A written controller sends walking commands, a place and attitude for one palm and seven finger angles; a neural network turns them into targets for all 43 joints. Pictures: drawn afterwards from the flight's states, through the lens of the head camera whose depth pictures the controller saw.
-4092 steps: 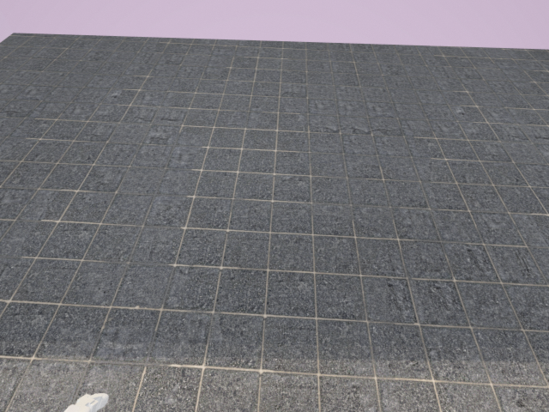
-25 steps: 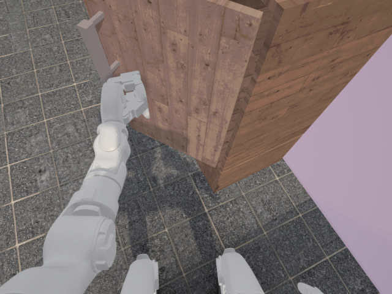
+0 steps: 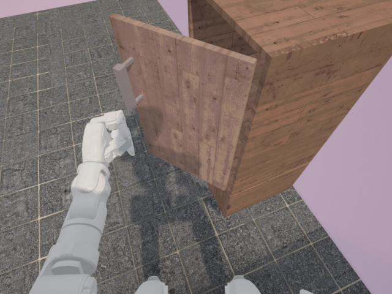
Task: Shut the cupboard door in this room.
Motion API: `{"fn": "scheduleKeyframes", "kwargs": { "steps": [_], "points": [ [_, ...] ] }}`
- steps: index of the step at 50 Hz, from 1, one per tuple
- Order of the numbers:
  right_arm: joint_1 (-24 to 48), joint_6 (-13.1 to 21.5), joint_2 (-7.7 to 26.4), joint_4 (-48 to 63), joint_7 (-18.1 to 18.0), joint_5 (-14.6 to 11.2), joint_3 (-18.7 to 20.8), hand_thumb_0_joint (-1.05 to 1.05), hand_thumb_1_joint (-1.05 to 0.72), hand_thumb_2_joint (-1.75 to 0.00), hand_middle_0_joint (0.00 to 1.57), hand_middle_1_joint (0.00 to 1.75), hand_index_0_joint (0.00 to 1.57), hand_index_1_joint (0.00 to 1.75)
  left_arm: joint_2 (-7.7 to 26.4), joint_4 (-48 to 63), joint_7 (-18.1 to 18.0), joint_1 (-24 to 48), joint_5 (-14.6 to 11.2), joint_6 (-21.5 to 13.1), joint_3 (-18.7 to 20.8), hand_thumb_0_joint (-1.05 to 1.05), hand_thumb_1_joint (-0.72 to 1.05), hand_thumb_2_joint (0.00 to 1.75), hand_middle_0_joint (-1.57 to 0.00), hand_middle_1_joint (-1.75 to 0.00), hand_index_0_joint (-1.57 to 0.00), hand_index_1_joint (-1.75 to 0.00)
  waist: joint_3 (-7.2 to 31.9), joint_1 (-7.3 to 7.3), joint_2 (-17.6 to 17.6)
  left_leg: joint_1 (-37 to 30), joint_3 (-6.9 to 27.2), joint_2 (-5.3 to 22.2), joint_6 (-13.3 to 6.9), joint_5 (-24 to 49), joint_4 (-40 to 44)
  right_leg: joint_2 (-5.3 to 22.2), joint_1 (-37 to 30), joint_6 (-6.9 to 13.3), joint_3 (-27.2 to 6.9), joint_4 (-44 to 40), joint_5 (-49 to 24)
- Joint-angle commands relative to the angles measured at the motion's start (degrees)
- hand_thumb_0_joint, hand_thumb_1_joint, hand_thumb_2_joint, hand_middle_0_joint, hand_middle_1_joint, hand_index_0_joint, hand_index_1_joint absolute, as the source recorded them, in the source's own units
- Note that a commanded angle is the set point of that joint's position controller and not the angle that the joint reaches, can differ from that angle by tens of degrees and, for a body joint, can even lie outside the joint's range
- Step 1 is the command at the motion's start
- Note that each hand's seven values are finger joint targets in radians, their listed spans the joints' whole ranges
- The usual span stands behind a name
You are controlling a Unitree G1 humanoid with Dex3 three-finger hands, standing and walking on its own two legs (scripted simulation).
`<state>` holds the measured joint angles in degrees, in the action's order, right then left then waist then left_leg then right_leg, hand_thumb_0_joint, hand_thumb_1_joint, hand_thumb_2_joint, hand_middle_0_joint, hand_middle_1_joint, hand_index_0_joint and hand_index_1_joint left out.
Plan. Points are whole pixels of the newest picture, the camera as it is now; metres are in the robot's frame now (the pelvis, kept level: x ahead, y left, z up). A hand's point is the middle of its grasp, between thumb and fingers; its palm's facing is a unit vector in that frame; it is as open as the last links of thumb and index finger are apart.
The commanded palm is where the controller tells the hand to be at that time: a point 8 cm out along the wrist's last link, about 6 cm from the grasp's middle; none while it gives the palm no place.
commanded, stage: draw the hand back to the body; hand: left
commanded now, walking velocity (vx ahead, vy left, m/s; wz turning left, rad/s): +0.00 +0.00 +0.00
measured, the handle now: (130, 85) +0.65 +0.18 +0.01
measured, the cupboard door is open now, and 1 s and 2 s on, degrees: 37 37 37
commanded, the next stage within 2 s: step back with the hand held close in 1.22 s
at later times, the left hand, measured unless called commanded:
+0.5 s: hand (46, 170) +0.29 +0.22 +0.16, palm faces +0.27 -0.92 -0.28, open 3.7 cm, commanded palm +0.25 +0.27 +0.18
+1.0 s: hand out of the picture +0.22 +0.28 +0.23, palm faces +0.53 -0.73 -0.43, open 7.1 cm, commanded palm +0.17 +0.31 +0.24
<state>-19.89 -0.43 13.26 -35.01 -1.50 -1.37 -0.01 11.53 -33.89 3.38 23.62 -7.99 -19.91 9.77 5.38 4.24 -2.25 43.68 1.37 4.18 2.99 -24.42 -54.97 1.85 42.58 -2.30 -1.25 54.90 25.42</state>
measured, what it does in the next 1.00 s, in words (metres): rises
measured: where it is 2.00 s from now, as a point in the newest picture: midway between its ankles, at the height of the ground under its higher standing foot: outside the picture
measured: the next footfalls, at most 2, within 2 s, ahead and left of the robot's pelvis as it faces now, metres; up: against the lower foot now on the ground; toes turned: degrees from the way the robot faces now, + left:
none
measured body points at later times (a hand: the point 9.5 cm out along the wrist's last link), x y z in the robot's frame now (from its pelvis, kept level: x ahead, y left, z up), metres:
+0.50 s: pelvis +0.03 +0.01 +0.05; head +0.02 +0.00 +0.50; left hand +0.27 +0.27 +0.17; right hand +0.24 -0.19 -0.02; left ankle +0.02 +0.15 -0.68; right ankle +0.01 -0.15 -0.68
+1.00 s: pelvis +0.04 +0.00 +0.06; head +0.02 -0.03 +0.51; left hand +0.19 +0.32 +0.25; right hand +0.23 -0.21 -0.03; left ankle +0.02 +0.15 -0.68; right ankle +0.01 -0.15 -0.68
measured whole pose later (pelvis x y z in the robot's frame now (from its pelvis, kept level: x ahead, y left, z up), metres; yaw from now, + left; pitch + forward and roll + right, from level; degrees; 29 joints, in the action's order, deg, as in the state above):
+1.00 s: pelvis +0.04 +0.00 +0.06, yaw +1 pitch -4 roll +0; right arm -12.0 7.2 13.3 -37.2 -6.0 0.0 -0.8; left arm 19.1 20.9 -7.0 -25.7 -2.3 -4.9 21.6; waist -0.4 -4.3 -4.4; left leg 6.1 0.5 3.0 2.6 -15.1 -25.1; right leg 3.3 4.7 -2.7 0.3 25.0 16.4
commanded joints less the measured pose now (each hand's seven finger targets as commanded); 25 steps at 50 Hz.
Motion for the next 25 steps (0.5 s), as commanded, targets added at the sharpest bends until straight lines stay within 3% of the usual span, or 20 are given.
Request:
{"fn": "scheduleKeyframes", "kwargs": {
  "steps": [1,4,7,8,9,10,11,14,15,17,20,23,25],
  "points": [
    [3.01,3.77,7.45,7.93,-1.05,-0.65,2.55,0.00,-0.90,-0.90,0.20,0.30,0.20,0.30,8.46,15.86,2.44,14.43,-1.40,-2.74,0.70,0.00,0.90,0.90,-1.30,-1.50,-1.30,-1.50,16.29,-0.70,0.54,-13.60,-3.66,-4.58,-3.49,5.96,10.31,-3.53,-12.46,2.36,4.15,-11.32,-11.97],
    [5.46,4.10,7.64,9.50,-1.31,-1.12,2.00,0.00,-0.90,-0.90,0.20,0.30,0.20,0.30,10.40,17.40,4.38,7.29,-3.21,-0.21,2.63,0.00,0.90,0.90,-1.24,-1.44,-1.24,-1.44,13.68,-2.24,1.94,-14.11,-3.70,-4.68,-3.47,5.83,12.61,-3.24,-15.34,2.30,4.10,-13.15,-11.43],
    [7.87,4.87,7.28,11.49,-1.55,-1.42,1.80,0.00,-0.90,-0.90,0.20,0.30,0.20,0.30,10.60,25.74,6.03,4.35,-4.87,1.27,2.88,0.00,0.90,0.90,-1.16,-1.35,-1.16,-1.35,14.75,-3.23,-0.49,-18.02,-3.58,-4.62,-3.34,9.01,13.99,-3.30,-18.40,2.55,4.50,-13.32,-14.97],
    [8.95,3.28,6.22,12.29,-3.01,-1.46,2.33,0.00,-0.90,-0.90,0.20,0.30,0.20,0.30,13.56,31.64,0.87,1.20,1.82,3.14,0.21,0.00,0.90,0.90,-1.13,-1.32,-1.13,-1.32,16.77,-3.51,-0.29,-22.66,-4.70,-5.02,-3.74,11.92,16.38,-2.31,-20.87,3.00,2.72,-16.47,-16.59],
    [10.05,3.00,5.21,13.24,-3.73,-1.19,1.72,0.00,-0.90,-0.90,0.20,0.30,0.20,0.30,10.72,34.84,-1.85,-0.26,2.64,5.05,-1.45,0.00,0.90,0.90,-1.11,-1.29,-1.11,-1.29,13.85,-2.63,-0.10,-23.64,-4.50,-4.97,-3.73,12.11,17.77,-2.33,-20.62,2.62,3.35,-17.99,-16.62],
    [10.34,2.97,5.63,12.87,-4.10,-1.03,1.80,0.00,-0.90,-0.90,0.20,0.30,0.20,0.30,10.02,36.64,-3.74,-3.22,3.49,6.96,-2.35,0.00,0.90,0.90,-1.08,-1.26,-1.08,-1.26,12.21,-2.70,-1.03,-24.83,-4.36,-4.64,-3.53,12.71,18.69,-2.28,-21.49,2.62,3.92,-18.67,-17.09],
    [10.85,2.79,5.90,12.88,-4.52,-0.86,1.50,0.00,-0.90,-0.90,0.20,0.30,0.20,0.30,11.83,38.11,-5.32,-5.01,4.23,8.28,-0.92,0.00,0.90,0.90,-1.05,-1.23,-1.05,-1.23,11.08,-2.90,0.32,-25.51,-4.14,-4.60,-3.62,12.89,19.81,-2.46,-22.15,2.53,4.21,-19.84,-17.05],
    [12.31,3.09,5.54,12.51,-5.46,-0.48,0.76,0.00,-0.90,-0.90,0.20,0.30,0.20,0.30,11.95,42.14,-7.82,-9.17,5.34,10.82,-0.84,0.00,0.90,0.90,-0.97,-1.14,-0.97,-1.14,8.56,-3.06,1.94,-28.73,-4.24,-4.49,-3.76,15.18,22.76,-2.37,-25.59,2.33,4.69,-22.72,-19.15],
    [12.72,3.27,5.23,12.24,-5.53,-0.32,0.59,0.00,-0.90,-0.90,0.20,0.30,0.20,0.30,10.77,42.87,-8.22,-11.20,5.29,11.67,-1.51,0.00,0.90,0.90,-0.94,-1.11,-0.94,-1.11,7.25,-3.37,0.90,-29.69,-4.30,-4.29,-3.71,16.15,23.67,-2.24,-27.00,2.43,4.87,-23.29,-20.06],
    [13.46,3.56,5.11,11.74,-5.74,-0.13,0.19,0.00,-0.90,-0.90,0.20,0.30,0.20,0.30,11.68,44.72,-9.00,-13.13,5.69,12.54,-0.15,0.00,0.90,0.90,-0.89,-1.05,-0.89,-1.05,5.68,-3.81,0.51,-31.49,-4.43,-4.23,-3.52,17.40,25.56,-2.30,-28.82,2.47,5.25,-24.92,-20.75],
    [14.38,4.63,4.68,11.25,-5.72,0.30,-0.44,0.00,-0.90,-0.90,0.20,0.30,0.20,0.30,11.31,49.08,-9.63,-16.66,6.01,13.30,-0.07,0.00,0.90,0.90,-0.81,-0.96,-0.81,-0.96,5.06,-4.44,-1.74,-34.86,-4.39,-4.14,-3.34,19.75,28.12,-2.23,-31.68,2.57,5.51,-27.04,-22.02],
    [15.03,5.74,4.88,10.82,-5.39,0.86,-0.60,0.00,-0.90,-0.90,0.20,0.30,0.20,0.30,13.03,52.82,-9.90,-22.75,6.10,13.88,2.45,0.00,0.90,0.90,-0.72,-0.87,-0.72,-0.87,4.46,-5.47,-0.08,-36.41,-4.51,-4.00,-3.36,23.22,29.91,-2.30,-34.72,2.41,5.79,-28.88,-24.85],
    [15.55,6.21,4.29,10.51,-5.09,1.09,-0.90,0.00,-0.90,-0.90,0.20,0.30,0.20,0.30,12.75,55.51,-9.88,-25.48,6.08,13.99,3.31,0.00,0.90,0.90,-0.67,-0.81,-0.67,-0.81,3.62,-5.75,-1.34,-37.11,-4.89,-3.94,-3.26,25.09,30.68,-2.05,-35.87,2.26,5.80,-29.47,-26.64]
  ]
}}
